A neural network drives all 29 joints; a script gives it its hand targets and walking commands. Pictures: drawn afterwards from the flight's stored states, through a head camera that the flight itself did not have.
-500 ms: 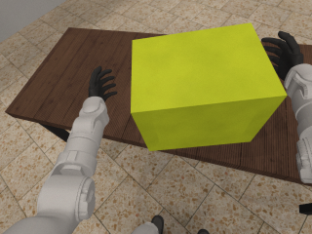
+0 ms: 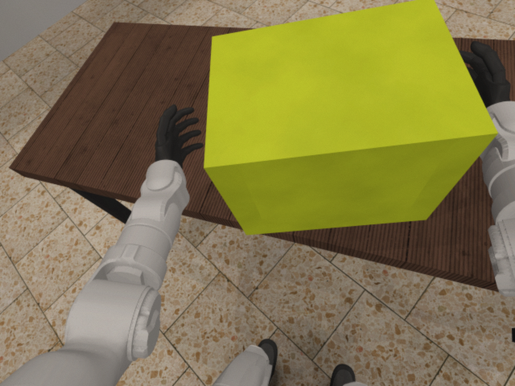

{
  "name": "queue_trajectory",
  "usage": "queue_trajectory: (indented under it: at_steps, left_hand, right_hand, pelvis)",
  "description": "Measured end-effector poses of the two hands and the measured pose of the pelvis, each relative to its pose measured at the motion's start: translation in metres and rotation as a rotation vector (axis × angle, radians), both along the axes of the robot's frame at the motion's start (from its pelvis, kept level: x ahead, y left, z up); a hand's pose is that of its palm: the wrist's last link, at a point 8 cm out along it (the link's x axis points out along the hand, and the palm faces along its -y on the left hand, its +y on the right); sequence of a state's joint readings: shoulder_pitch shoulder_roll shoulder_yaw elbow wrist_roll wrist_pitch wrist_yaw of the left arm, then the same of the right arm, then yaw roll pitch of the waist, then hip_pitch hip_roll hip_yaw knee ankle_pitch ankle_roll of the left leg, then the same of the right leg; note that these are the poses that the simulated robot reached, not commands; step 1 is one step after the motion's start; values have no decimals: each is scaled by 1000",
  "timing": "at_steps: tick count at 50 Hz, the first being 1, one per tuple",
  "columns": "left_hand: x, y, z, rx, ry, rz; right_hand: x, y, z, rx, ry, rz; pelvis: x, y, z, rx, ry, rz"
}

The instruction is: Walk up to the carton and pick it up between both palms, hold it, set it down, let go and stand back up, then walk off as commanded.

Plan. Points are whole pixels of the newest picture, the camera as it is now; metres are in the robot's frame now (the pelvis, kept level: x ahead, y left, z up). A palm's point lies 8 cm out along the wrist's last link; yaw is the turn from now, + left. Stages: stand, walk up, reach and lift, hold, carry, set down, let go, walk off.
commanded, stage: reach and lift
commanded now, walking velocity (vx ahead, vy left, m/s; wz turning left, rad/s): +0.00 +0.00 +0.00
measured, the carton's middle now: (325, 133) +0.49 +0.04 +0.03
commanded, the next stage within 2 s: none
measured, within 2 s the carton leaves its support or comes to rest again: neither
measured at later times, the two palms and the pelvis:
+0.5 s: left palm (180, 157) +0.39 +0.25 +0.06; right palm (462, 102) +0.54 -0.14 +0.08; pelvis +0.00 +0.00 +0.00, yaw +0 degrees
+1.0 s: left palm (178, 159) +0.39 +0.25 +0.06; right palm (458, 100) +0.54 -0.13 +0.08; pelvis +0.01 +0.00 +0.02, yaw +1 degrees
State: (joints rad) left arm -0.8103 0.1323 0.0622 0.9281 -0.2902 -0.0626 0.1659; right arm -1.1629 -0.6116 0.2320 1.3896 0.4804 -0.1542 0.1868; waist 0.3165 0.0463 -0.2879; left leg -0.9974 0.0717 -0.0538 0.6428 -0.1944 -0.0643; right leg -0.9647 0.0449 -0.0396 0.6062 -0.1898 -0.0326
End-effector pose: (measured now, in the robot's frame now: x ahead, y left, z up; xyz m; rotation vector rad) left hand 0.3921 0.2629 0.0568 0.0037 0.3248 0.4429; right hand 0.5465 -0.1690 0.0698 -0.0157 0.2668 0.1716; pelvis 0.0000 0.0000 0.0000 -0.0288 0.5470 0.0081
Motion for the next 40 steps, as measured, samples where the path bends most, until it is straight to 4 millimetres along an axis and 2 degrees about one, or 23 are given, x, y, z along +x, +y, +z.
queue_trajectory:
  at_steps: [12,20,40]
  left_hand:
    - [8,-27,-3,-34,-34,-41]
    - [5,-20,2,-19,-36,-19]
    - [1,-14,2,-16,-36,-3]
  right_hand:
    - [-6,22,5,-10,-15,36]
    - [-12,28,7,-16,-5,29]
    - [-10,35,8,-8,5,41]
  pelvis:
    - [0,-2,0,1,-7,-4]
    - [2,-1,3,2,-28,-3]
    - [5,-2,8,5,-35,3]
